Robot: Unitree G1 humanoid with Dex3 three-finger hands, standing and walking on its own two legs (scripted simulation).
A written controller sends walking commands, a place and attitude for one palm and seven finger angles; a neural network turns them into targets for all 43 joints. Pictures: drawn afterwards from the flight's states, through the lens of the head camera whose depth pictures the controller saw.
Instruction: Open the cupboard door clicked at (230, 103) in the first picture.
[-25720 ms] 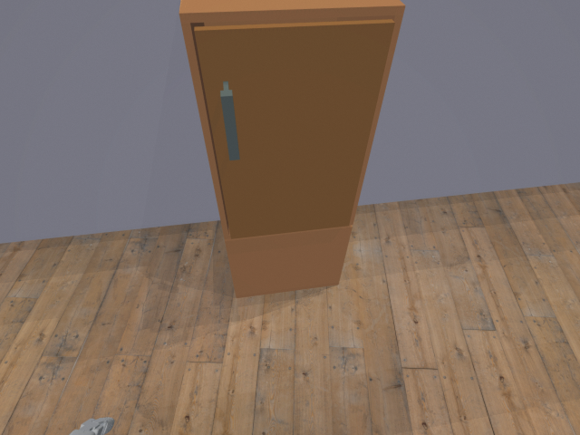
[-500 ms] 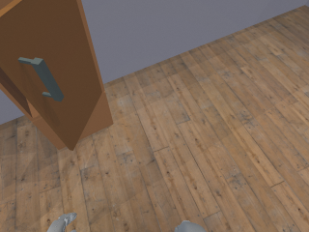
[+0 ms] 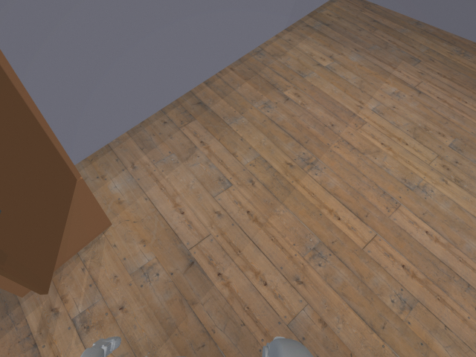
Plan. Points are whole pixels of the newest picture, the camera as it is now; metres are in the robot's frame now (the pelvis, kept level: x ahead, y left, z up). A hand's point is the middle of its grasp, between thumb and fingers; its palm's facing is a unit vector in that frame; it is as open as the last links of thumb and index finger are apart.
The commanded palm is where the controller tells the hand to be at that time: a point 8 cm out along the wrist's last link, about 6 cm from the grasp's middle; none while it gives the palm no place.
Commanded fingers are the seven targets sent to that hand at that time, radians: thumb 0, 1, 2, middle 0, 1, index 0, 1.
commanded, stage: walk to a spot facing it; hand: left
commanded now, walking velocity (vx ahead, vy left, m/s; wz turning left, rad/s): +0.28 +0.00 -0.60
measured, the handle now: out of the picture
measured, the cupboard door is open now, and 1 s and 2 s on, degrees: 45 45 45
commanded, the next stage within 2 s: turn to face it in 1.64 s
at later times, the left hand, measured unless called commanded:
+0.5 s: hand (152, 323) +0.19 +0.18 -0.19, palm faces -0.26 -0.95 -0.16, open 7.4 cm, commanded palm none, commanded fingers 0.00 0.90 0.90 -0.20 -0.30 -0.20 -0.30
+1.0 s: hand (271, 184) +0.53 -0.07 -0.16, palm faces -0.53 -0.82 -0.21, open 7.3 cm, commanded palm none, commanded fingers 0.00 0.90 0.90 -0.20 -0.30 -0.20 -0.30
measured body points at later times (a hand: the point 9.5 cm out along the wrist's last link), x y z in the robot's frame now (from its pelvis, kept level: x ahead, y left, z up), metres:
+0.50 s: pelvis +0.14 -0.01 -0.01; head +0.18 +0.00 +0.43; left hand +0.21 +0.23 -0.18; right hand +0.16 -0.29 -0.13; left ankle +0.22 +0.08 -0.74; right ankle +0.01 -0.13 -0.71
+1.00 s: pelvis +0.31 -0.14 -0.01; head +0.34 -0.18 +0.44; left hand +0.56 -0.02 -0.14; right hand +0.11 -0.28 -0.16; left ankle +0.30 +0.04 -0.65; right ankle +0.30 -0.22 -0.74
